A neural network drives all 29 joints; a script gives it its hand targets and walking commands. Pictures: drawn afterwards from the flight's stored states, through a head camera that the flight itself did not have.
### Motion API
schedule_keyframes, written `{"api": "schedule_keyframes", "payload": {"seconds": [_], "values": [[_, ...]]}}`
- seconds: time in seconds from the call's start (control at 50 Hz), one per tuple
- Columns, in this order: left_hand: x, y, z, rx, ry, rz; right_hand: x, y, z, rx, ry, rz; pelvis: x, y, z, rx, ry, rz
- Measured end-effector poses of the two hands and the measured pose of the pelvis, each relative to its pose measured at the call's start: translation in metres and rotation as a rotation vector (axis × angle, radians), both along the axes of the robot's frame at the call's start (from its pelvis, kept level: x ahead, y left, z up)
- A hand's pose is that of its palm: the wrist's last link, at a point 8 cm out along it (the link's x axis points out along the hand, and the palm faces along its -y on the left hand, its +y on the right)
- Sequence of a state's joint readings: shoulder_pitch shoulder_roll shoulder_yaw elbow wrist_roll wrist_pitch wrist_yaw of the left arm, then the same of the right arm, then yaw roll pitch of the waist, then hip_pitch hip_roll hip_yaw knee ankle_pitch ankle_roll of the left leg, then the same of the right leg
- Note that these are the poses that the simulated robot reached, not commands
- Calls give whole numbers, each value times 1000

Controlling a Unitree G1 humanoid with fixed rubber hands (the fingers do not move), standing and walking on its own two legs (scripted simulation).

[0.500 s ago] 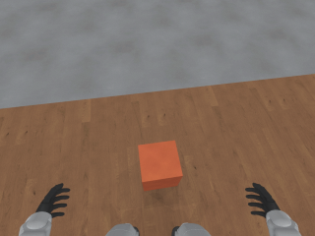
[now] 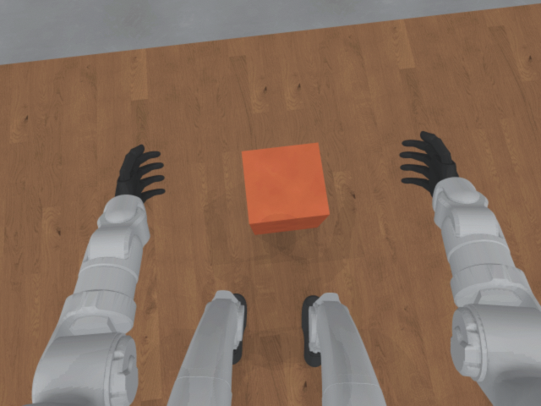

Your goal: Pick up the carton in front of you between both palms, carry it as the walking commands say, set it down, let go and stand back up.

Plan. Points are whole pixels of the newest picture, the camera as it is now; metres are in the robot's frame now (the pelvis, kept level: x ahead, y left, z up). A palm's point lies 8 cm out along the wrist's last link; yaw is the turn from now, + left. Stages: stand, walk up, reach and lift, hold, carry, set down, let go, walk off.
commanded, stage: reach and lift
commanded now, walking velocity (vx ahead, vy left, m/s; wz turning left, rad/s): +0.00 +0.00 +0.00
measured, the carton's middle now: (283, 193) +0.51 -0.01 -0.56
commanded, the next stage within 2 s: none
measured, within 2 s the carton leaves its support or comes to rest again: neither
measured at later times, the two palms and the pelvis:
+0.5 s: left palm (184, 146) +0.49 +0.18 -0.17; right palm (389, 121) +0.55 -0.19 -0.16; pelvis +0.00 -0.01 -0.04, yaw +1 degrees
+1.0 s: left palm (207, 187) +0.48 +0.19 -0.40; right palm (356, 172) +0.53 -0.19 -0.41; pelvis -0.04 +0.00 -0.25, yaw +3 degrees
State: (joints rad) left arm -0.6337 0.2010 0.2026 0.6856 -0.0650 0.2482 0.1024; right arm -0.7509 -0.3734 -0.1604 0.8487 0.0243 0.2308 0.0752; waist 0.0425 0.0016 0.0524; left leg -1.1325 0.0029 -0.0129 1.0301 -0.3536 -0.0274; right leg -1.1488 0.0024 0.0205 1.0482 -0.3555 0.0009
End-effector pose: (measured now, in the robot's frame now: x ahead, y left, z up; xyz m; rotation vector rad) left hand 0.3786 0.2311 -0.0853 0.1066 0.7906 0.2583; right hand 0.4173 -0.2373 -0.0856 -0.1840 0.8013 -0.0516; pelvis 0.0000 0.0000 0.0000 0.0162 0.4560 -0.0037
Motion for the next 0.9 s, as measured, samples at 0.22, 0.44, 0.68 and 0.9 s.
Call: {"api": "schedule_keyframes", "payload": {"seconds": [0.22, 0.44, 0.68, 0.9], "values": [[72, -31, -21, -49, -93, 44, 83, 25, -19, 68, -78, 31, -28, -6, -25, 15, 166, -9], [116, -48, -62, -62, -151, 52, 135, 42, -60, 92, -132, 49, -10, -11, -36, 25, 321, -12], [104, -43, -168, -70, -100, 60, 118, 51, -172, 91, -85, 9, 4, -7, -100, 30, 486, 9], [101, -41, -285, -70, -110, 37, 111, 43, -288, 68, -122, -2, -29, -1, -212, 29, 421, 21]]}}
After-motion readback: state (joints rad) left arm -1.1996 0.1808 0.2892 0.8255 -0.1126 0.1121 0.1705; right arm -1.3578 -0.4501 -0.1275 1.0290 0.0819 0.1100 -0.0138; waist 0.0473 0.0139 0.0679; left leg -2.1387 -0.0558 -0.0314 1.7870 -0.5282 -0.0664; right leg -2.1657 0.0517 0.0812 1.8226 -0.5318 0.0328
